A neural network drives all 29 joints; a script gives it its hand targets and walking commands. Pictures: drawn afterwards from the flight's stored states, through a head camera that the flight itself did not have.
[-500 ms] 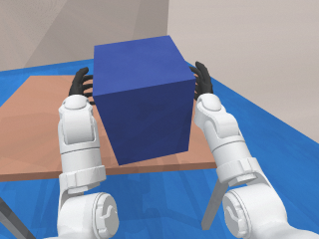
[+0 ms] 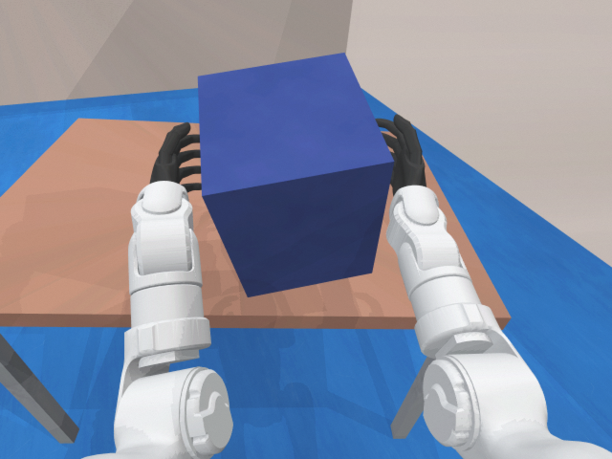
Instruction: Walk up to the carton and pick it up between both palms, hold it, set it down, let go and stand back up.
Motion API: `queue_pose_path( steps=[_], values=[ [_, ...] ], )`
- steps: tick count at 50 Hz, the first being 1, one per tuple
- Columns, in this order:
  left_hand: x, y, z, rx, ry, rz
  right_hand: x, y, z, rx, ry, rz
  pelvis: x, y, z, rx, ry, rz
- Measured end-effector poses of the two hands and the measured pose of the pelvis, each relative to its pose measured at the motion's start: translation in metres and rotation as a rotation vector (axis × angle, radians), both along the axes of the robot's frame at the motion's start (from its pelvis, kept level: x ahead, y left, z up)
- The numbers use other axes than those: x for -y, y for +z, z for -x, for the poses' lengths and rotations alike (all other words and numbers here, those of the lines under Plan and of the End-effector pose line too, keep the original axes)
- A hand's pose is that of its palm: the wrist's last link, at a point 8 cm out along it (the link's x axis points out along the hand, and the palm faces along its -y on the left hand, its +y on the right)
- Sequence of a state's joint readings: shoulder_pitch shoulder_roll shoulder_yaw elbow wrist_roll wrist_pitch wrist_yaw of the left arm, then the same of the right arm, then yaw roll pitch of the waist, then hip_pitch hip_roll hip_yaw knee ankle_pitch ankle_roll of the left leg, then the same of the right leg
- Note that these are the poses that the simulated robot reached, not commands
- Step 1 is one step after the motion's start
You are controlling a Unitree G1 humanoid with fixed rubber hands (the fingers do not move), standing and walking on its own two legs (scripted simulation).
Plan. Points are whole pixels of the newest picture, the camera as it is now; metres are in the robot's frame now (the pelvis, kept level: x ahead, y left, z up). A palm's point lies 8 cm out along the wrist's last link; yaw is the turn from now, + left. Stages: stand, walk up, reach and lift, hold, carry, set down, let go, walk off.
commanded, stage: set down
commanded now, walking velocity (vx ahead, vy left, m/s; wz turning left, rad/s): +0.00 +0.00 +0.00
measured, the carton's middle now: (292, 183) +0.45 +0.02 +0.17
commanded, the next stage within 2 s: none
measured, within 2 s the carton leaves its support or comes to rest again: neither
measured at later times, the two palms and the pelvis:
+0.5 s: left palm (184, 196) +0.39 +0.16 +0.19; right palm (408, 195) +0.39 -0.13 +0.20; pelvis +0.01 +0.00 +0.00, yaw +0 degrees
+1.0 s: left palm (179, 210) +0.40 +0.17 +0.16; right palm (390, 198) +0.41 -0.11 +0.18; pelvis +0.02 +0.01 +0.00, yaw -1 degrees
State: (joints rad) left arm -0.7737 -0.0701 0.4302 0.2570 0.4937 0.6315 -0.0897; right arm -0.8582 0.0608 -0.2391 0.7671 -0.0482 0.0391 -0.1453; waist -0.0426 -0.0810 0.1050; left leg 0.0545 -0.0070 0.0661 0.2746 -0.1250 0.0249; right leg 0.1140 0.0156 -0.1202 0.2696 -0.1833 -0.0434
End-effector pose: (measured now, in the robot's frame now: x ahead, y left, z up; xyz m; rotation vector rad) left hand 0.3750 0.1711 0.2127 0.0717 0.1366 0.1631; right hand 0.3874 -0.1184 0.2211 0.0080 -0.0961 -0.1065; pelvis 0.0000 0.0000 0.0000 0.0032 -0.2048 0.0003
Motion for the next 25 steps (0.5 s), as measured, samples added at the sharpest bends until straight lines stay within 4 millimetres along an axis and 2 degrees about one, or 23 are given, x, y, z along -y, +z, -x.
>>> queue_pose_path(
  steps=[4, 7, 10, 18, 25],
  values=[
    [-0.001, -0.026, -0.004, -0.016, 0.022, 0.001, -0.002, -0.024, -0.005, -0.012, 0.002, -0.003, 0.000, 0.000, -0.007, -0.029, -0.008, 0.004],
    [-0.001, -0.036, -0.004, -0.021, 0.039, -0.002, -0.005, -0.034, -0.005, -0.013, 0.001, -0.006, 0.000, 0.000, -0.012, -0.042, -0.011, 0.007],
    [-0.002, -0.034, -0.003, -0.006, 0.052, -0.006, -0.006, -0.034, -0.004, 0.007, -0.002, -0.006, 0.001, 0.000, -0.015, -0.046, -0.005, 0.010],
    [0.004, -0.012, -0.007, 0.012, 0.017, -0.015, 0.001, -0.013, -0.003, 0.029, -0.021, 0.017, 0.002, -0.001, -0.013, -0.005, 0.007, 0.005],
    [0.011, -0.023, -0.014, -0.044, -0.033, -0.006, 0.012, -0.026, -0.007, -0.029, -0.027, 0.023, -0.002, 0.000, -0.008, -0.016, -0.009, 0.000]
  ],
)
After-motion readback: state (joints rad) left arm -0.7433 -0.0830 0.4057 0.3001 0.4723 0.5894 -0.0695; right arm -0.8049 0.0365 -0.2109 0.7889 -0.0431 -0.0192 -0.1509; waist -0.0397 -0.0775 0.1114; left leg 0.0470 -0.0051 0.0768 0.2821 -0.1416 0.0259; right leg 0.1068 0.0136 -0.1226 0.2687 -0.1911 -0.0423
